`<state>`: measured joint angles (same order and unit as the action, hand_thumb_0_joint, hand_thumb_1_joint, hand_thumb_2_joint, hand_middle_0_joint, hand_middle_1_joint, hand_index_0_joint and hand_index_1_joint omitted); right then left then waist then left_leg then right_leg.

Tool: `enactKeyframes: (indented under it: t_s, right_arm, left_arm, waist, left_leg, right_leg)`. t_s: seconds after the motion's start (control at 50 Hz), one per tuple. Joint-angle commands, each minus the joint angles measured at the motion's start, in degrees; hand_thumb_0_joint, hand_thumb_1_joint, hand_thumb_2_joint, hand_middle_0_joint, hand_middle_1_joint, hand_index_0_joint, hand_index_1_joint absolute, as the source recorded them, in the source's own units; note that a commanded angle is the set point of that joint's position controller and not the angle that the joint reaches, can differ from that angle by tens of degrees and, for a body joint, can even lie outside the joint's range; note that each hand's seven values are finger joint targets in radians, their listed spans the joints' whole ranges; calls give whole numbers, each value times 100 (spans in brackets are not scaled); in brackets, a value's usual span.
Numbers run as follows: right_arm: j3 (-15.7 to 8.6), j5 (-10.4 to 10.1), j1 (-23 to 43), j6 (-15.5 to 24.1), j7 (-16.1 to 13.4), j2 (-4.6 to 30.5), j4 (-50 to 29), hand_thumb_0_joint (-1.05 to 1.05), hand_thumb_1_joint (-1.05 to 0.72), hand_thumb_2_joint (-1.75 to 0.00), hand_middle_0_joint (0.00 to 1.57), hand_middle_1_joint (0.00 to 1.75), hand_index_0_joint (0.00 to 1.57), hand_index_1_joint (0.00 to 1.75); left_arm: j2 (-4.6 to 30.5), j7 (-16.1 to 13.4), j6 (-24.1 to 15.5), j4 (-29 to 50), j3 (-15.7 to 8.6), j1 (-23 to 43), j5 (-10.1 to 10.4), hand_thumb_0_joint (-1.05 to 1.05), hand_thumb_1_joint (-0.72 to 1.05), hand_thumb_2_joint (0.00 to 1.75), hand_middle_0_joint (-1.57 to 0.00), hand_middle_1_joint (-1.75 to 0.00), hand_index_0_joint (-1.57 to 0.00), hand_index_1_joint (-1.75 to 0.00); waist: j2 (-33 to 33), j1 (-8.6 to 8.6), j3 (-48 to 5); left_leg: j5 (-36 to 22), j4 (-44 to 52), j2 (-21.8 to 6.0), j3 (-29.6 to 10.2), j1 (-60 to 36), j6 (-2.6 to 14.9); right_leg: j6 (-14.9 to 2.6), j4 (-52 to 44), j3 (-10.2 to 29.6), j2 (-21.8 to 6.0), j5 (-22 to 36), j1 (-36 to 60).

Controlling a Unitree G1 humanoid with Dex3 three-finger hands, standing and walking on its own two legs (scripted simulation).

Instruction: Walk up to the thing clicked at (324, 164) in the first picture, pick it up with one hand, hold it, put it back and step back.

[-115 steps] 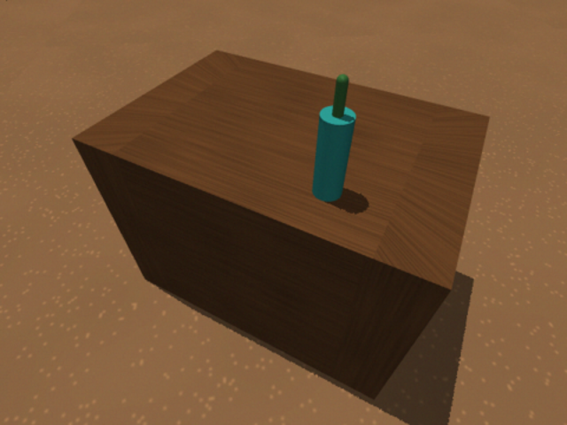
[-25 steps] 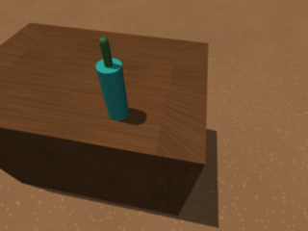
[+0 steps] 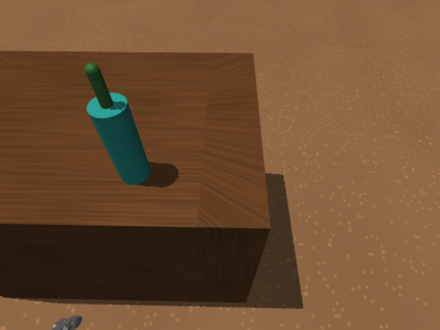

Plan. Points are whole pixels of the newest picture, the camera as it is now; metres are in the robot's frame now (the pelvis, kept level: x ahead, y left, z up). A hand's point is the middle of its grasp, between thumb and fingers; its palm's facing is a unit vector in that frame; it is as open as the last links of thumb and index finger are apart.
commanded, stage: walk up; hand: left
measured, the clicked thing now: (117, 129) +0.48 +0.21 +0.10
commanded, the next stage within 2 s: stand in 1.34 s
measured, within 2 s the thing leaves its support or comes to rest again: neither
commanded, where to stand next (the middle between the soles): +0.04 +0.00 m, yaw +1 degrees
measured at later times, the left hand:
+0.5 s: hand out of the picture +0.07 +0.26 -0.13, palm faces -0.05 -0.94 -0.33, open 7.4 cm
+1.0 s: hand out of the picture +0.07 +0.26 -0.12, palm faces -0.05 -0.94 -0.32, open 7.4 cm
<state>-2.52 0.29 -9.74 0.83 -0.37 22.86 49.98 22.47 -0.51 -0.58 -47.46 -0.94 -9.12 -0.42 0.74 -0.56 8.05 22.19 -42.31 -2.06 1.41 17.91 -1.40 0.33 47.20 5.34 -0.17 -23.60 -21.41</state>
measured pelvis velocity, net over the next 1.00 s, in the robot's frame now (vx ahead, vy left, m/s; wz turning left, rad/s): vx -0.02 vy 0.02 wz -0.04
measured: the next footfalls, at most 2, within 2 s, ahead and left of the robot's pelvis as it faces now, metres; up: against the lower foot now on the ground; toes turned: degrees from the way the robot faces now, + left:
none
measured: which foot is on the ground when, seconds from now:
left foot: down 0.00-1.00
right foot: down 0.00-1.00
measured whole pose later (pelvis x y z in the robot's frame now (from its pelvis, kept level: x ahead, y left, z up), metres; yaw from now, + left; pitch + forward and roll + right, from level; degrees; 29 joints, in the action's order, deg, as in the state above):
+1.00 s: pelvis -0.02 +0.02 +0.04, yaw -2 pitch -2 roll +0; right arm -0.9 0.1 -4.2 0.8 0.7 20.8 63.9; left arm 19.9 1.3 0.3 -64.1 -0.8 -6.0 -0.2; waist 0.1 0.3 3.8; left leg 11.1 -22.5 -3.0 3.9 9.2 -1.4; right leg 2.0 22.6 5.7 -0.3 -9.4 -11.2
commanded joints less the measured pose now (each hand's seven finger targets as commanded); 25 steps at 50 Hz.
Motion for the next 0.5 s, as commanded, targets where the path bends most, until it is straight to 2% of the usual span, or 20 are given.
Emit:
enactKeyframes:
  t_s: [0.0,0.02,0.04,0.06,0.08,0.1,0.12,0.14,0.18,0.2,0.22,0.24,0.28,0.3,0.38,0.42,0.48]
  right_arm:
    - [-413,26,199,209,-46,1635,-350,0,-90,-90,20,30,20,30]
    - [-365,26,287,191,-51,1574,-355,0,-90,-90,20,30,20,30]
    - [-336,10,300,150,-54,1524,-335,0,-90,-90,20,30,20,30]
    - [-284,-40,312,126,-57,1355,-332,0,-90,-90,20,30,20,30]
    - [-221,-62,360,98,-56,1163,-269,0,-90,-90,20,30,20,30]
    - [-196,-47,225,78,-65,1073,-155,0,-90,-90,20,30,20,30]
    - [-202,-42,174,76,-56,1088,-58,0,-90,-90,20,30,20,30]
    - [-206,-41,155,100,-30,1093,17,0,-90,-90,20,30,20,30]
    - [-216,-3,241,139,-4,1211,112,0,-90,-90,20,30,20,30]
    - [-209,0,310,153,0,1258,134,0,-90,-90,20,30,20,30]
    - [-189,-7,362,160,2,1288,167,0,-90,-90,20,30,20,30]
    - [-182,9,367,164,-3,1282,212,0,-90,-90,20,30,20,30]
    - [-156,5,538,162,0,1247,279,0,-90,-90,20,30,20,30]
    - [-140,24,560,160,6,1214,339,0,-90,-90,20,30,20,30]
    - [-112,15,668,149,39,1185,497,0,-90,-90,20,30,20,30]
    - [-90,16,655,147,46,1123,599,0,-90,-90,20,30,20,30]
    - [-81,5,641,184,48,1131,712,0,-90,-90,20,30,20,30]
  left_arm:
    - [1260,-111,-43,193,-411,-62,1,0,90,90,-20,-30,-20,-30]
    - [1196,-73,-71,119,-422,-140,10,0,90,90,-20,-30,-20,-30]
    - [1289,-34,-109,30,-467,-156,-6,0,90,90,-20,-30,-20,-30]
    - [1425,-8,-146,21,-486,-155,-28,0,90,90,-20,-30,-20,-30]
    - [1513,9,-164,12,-476,0,-7,0,90,90,-20,-30,-20,-30]
    - [1532,16,-156,24,-451,191,9,0,90,90,-20,-30,-20,-30]
    - [1471,18,-138,3,-414,361,9,0,90,90,-20,-30,-20,-30]
    - [1374,16,-122,-22,-367,484,-7,0,90,90,-20,-30,-20,-30]
    - [1214,33,-77,-141,-324,540,-15,0,90,90,-20,-30,-20,-30]
    - [1192,45,-60,-225,-331,481,-25,0,90,90,-20,-30,-20,-30]
    - [1215,57,-54,-317,-338,392,-19,0,90,90,-20,-30,-20,-30]
    - [1212,71,-50,-357,-338,435,-20,0,90,90,-20,-30,-20,-30]
    - [1154,89,-44,-473,-315,366,4,0,90,90,-20,-30,-20,-30]
    - [1140,99,-46,-507,-298,475,10,0,90,90,-20,-30,-20,-30]
    - [1088,119,-41,-716,-275,461,24,0,90,90,-20,-30,-20,-30]
    - [1083,125,-50,-781,-269,556,24,0,90,90,-20,-30,-20,-30]
    - [1029,123,-63,-892,-249,581,30,0,90,90,-20,-30,-20,-30]
  waist:
    - [-646,147,-1090]
    - [-611,203,-1102]
    - [-578,202,-1043]
    - [-365,177,-998]
    - [-61,105,-997]
    - [105,-10,-1036]
    - [64,-91,-982]
    - [19,-130,-966]
    - [46,-35,-917]
    - [45,32,-907]
    - [54,102,-936]
    - [62,86,-937]
    - [-53,132,-898]
    - [-18,86,-824]
    - [-145,118,-702]
    - [8,87,-708]
    - [-25,81,-909]
  left_leg:
    - [-2854,1142,-1755,-1724,-294,1458]
    - [-2539,955,-1380,-1277,-179,1180]
    - [-2106,733,-1006,-936,83,849]
    - [-1665,406,-640,-542,342,545]
    - [-1086,76,-233,-213,160,316]
    - [-649,11,-129,-173,-232,262]
    - [-451,260,-123,-228,-442,295]
    - [-490,661,-218,-318,-619,359]
    - [-658,1212,-556,-663,-519,550]
    - [-588,1369,-739,-822,-330,631]
    - [-580,1432,-792,-839,-261,662]
    - [-575,1506,-765,-799,-185,644]
    - [-373,1591,-689,-652,-254,553]
    - [-228,1720,-634,-619,-238,501]
    - [201,1988,-602,-557,-437,434]
    - [51,2043,-548,-483,-561,387]
    - [-418,2241,-643,-497,-750,374]
  right_leg:
    - [-217,9,-209,2,47,386]
    - [-308,-463,-146,-54,829,582]
    - [-404,-869,69,-167,1638,858]
    - [-591,-1234,565,-454,2085,996]
    - [-898,-1561,1160,-839,2060,705]
    - [-1097,-1766,1534,-1131,1907,287]
    - [-1024,-1833,1429,-1075,1736,55]
    - [-826,-1805,1152,-885,1617,-50]
    - [-480,-1598,580,-433,1389,114]
    - [-434,-1553,452,-328,1222,356]
    - [-420,-1547,433,-301,1166,526]
    - [-433,-1564,435,-304,1164,631]
    - [-468,-1801,514,-358,1084,616]
    - [-456,-1948,565,-379,1018,566]
    - [-424,-2341,633,-426,580,460]
    - [-400,-2526,686,-460,600,412]
    - [-328,-2510,536,-458,1211,707]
